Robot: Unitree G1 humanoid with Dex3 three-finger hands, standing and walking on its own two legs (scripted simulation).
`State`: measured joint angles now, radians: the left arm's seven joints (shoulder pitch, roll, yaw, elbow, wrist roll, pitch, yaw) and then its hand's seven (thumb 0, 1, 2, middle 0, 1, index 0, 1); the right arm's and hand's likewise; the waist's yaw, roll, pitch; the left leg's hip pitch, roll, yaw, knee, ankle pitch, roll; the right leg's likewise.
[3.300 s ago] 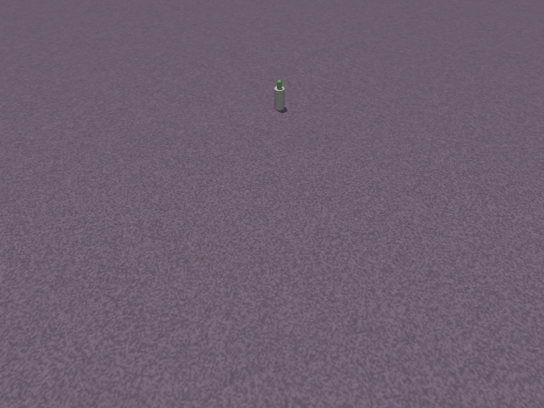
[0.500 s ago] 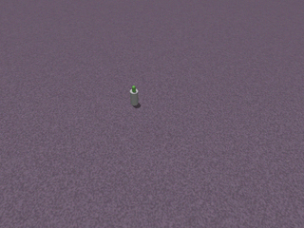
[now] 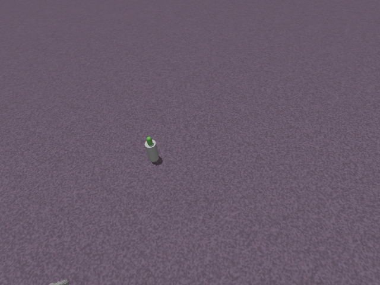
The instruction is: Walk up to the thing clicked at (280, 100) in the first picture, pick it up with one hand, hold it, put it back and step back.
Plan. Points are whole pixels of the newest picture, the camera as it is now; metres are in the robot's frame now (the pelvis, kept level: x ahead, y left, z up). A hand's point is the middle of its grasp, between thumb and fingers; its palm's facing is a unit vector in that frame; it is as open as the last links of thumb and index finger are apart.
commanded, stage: walk up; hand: left
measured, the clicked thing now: (151, 148) +1.06 +0.27 -0.65
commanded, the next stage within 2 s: none
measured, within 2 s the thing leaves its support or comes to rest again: neither
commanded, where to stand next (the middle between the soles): +0.71 +0.07 m, yaw -1 degrees
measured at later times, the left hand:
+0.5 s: hand (59, 265) +0.24 +0.34 -0.15, palm faces -0.03 -0.93 -0.35, open 7.4 cm
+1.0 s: hand (92, 179) +0.46 +0.30 -0.10, palm faces -0.03 -0.92 -0.40, open 7.4 cm
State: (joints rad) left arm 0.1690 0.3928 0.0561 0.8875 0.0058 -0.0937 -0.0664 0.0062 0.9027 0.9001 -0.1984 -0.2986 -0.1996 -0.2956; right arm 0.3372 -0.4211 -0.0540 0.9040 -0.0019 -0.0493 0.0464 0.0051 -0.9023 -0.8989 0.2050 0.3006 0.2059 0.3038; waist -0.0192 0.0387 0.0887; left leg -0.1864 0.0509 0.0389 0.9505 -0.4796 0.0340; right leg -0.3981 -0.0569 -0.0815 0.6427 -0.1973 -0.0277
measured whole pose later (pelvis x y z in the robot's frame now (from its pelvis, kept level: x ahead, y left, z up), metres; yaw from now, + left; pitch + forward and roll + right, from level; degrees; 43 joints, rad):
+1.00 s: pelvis +0.37 +0.03 +0.02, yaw -1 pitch -3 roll +0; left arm 0.25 0.37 0.03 0.86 0.01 -0.09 -0.05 0.00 0.90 0.90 -0.20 -0.30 -0.20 -0.30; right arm 0.29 -0.43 -0.05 0.89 0.00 -0.04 0.06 0.00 -0.90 -0.90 0.20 0.30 0.21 0.30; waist 0.01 0.07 0.09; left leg -0.44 0.06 0.01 1.00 -0.37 0.02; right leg -0.26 -0.04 -0.06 0.52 -0.21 -0.02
